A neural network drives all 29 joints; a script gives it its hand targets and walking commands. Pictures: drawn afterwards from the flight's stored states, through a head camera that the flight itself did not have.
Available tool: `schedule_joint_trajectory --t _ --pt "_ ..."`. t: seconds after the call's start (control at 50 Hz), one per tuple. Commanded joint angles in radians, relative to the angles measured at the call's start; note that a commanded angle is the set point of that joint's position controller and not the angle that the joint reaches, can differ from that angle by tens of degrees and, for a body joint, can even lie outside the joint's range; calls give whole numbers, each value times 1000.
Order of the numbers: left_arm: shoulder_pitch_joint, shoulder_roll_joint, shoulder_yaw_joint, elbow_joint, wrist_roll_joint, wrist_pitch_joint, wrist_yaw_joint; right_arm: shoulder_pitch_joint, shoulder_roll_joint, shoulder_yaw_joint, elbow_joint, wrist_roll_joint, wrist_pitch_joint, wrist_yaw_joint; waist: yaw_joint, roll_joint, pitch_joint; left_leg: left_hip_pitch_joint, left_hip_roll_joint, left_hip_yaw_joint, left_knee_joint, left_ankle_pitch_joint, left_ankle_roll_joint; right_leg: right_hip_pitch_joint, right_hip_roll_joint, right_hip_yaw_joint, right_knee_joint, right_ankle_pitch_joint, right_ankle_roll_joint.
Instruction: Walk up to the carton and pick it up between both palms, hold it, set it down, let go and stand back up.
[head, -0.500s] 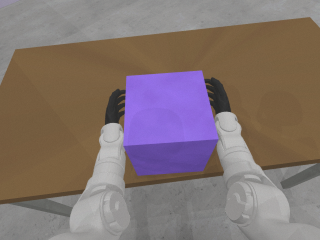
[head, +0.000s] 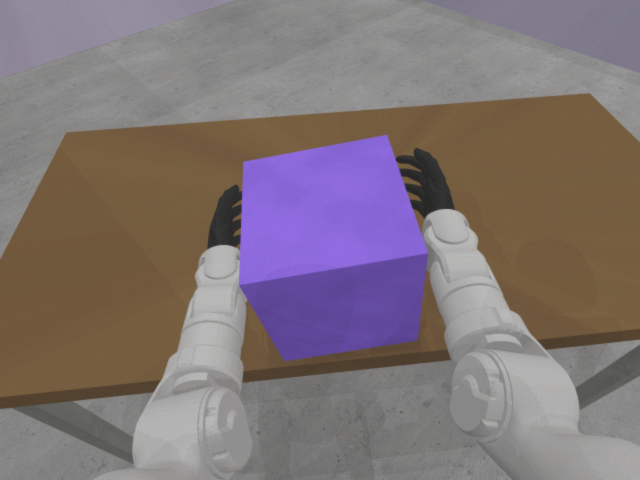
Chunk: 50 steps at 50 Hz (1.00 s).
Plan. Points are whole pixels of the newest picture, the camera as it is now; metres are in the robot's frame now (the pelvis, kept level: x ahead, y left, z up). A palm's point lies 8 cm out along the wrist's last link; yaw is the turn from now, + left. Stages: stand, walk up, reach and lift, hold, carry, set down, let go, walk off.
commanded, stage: reach and lift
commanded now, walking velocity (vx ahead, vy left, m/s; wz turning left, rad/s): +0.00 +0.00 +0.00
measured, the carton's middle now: (333, 253) +0.39 +0.01 +0.06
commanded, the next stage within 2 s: none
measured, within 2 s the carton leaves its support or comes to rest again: neither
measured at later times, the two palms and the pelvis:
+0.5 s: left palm (223, 244) +0.37 +0.15 +0.10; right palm (454, 208) +0.40 -0.13 +0.14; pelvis -0.02 -0.01 +0.00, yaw -1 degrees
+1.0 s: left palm (220, 253) +0.33 +0.14 +0.14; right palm (481, 226) +0.34 -0.14 +0.17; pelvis -0.04 +0.00 +0.00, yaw -1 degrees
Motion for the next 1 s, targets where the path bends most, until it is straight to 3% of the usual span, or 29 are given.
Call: schedule_joint_trajectory --t 0.0,0.06,0.08,0.1,0.14,0.16,0.18,0.2,0.24,0.26,0.34,0.36,0.4,0.42,0.44,0.48,0.52,0.6,0.64,0.66,0.68,0.72,0.78,0.8,0.84,0.94,0.96,0.98 --pt "-684 -461 -245 -164 -6 11 -142 -528 429 196 -106 2 25 152 -5 34 -380 341 -52 23 127 275 11 172 65 -19 78 236 -17" --pt "-694 -429 -208 -210 14 21 -138 -550 415 187 -141 8 43 163 27 12 -355 330 -50 24 120 240 20 177 70 -19 80 218 -19" --pt "-692 -429 -202 -220 21 24 -135 -540 438 205 -138 16 44 169 33 29 -379 321 -51 23 110 236 20 211 63 -11 75 229 -19" --pt "-687 -429 -224 -232 13 34 -135 -542 419 198 -160 18 48 173 15 29 -391 328 -43 12 108 243 14 215 66 -14 84 231 -21" --pt "-664 -406 -196 -205 31 54 -135 -525 407 192 -149 7 65 174 26 5 -369 331 -58 16 104 205 25 230 61 -9 85 235 -20" --pt "-653 -387 -184 -222 44 62 -136 -515 389 192 -149 20 70 175 28 30 -349 314 -52 18 90 167 25 218 59 -7 79 208 -23" --pt "-657 -365 -193 -223 29 68 -138 -520 379 198 -157 34 77 171 27 19 -322 302 -61 31 88 129 21 221 54 -6 73 184 -20" --pt "-628 -380 -189 -205 17 77 -140 -513 373 198 -169 17 87 167 17 -10 -337 310 -54 22 86 111 23 215 54 -13 80 175 -13" --pt "-666 -389 -207 -247 5 77 -140 -524 392 203 -170 26 95 166 1 -2 -340 280 -50 28 91 85 21 232 56 -16 87 149 -22" --pt "-667 -386 -205 -262 -3 74 -136 -536 394 217 -200 34 91 162 15 -11 -348 286 -47 28 93 102 26 227 55 -12 93 164 -18" --pt "-738 -382 -198 -265 12 83 -145 -565 410 208 -172 24 105 157 12 6 -355 242 -59 29 83 63 38 264 49 -7 109 192 -15" --pt "-731 -379 -213 -269 -1 82 -146 -556 417 216 -175 35 106 155 8 25 -367 254 -61 31 90 53 37 262 44 -4 114 187 -13" --pt "-715 -390 -257 -298 -40 80 -141 -545 428 265 -233 66 107 148 6 2 -410 271 -53 18 97 119 36 279 52 -7 122 232 -13" --pt "-728 -384 -254 -282 -40 88 -137 -556 424 265 -216 70 113 141 10 20 -391 259 -63 26 97 109 41 286 41 1 131 261 -7" --pt "-731 -400 -263 -296 -55 91 -134 -553 437 276 -232 74 121 136 9 -7 -433 275 -58 19 104 129 45 306 42 0 141 288 -3" --pt "-702 -403 -295 -301 -72 112 -131 -525 423 290 -229 89 137 129 -1 17 -426 290 -60 18 103 160 37 311 42 1 140 288 -8" --pt "-702 -397 -313 -317 -91 127 -124 -524 436 311 -254 105 157 118 -5 3 -424 302 -54 14 102 154 44 319 42 1 142 304 -4" --pt "-662 -416 -380 -359 -147 171 -110 -474 445 366 -292 163 206 116 -11 6 -367 350 -58 2 132 280 25 340 46 10 156 394 -14" --pt "-647 -445 -403 -338 -149 203 -102 -495 434 372 -320 162 226 115 -12 7 -351 391 -55 -2 143 315 25 312 52 3 157 401 -1" --pt "-647 -453 -424 -357 -167 217 -97 -473 443 387 -331 170 238 112 -7 1 -346 402 -57 -3 139 311 25 320 55 -1 145 375 -2" --pt "-654 -449 -439 -379 -183 229 -92 -484 439 398 -324 192 253 111 -6 31 -313 414 -55 -7 149 333 17 296 56 7 141 372 -8" --pt "-655 -470 -499 -434 -239 253 -81 -461 448 423 -390 213 278 101 -23 16 -305 467 -52 -15 186 376 10 290 56 17 139 363 -22" --pt "-650 -492 -541 -503 -260 290 -67 -471 476 474 -472 266 313 92 -9 48 -330 475 -56 -9 206 416 4 299 59 13 139 393 -21" --pt "-630 -479 -557 -505 -274 310 -62 -433 469 490 -448 269 335 91 -14 16 -284 466 -52 -19 205 411 2 281 61 12 150 395 -13" --pt "-620 -491 -602 -558 -295 342 -56 -393 477 508 -464 294 371 86 -20 64 -248 457 -53 -8 213 361 -12 289 59 18 141 334 -26" --pt "-617 -545 -621 -594 -328 398 -64 -436 516 557 -597 285 424 80 -26 1 -218 424 -54 -17 206 242 11 259 55 9 148 252 -13" --pt "-619 -545 -631 -635 -321 403 -61 -425 536 562 -606 305 433 82 -14 18 -220 406 -51 -12 209 227 11 249 52 15 155 230 -11" --pt "-643 -547 -644 -645 -330 411 -61 -453 543 582 -625 312 438 82 -22 46 -224 394 -48 -13 207 189 9 246 51 10 151 196 -14"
